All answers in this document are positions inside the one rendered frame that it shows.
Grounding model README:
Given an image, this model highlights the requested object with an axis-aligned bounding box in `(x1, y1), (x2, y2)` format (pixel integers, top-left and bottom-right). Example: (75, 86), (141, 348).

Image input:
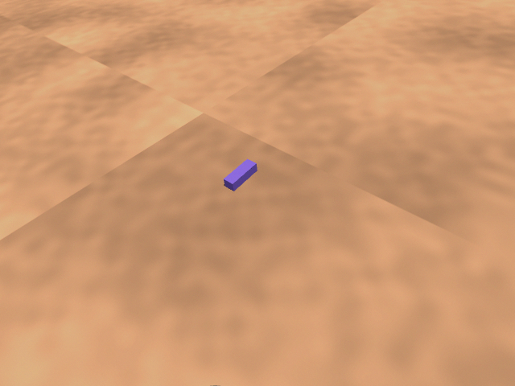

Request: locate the carton
(224, 159), (258, 191)

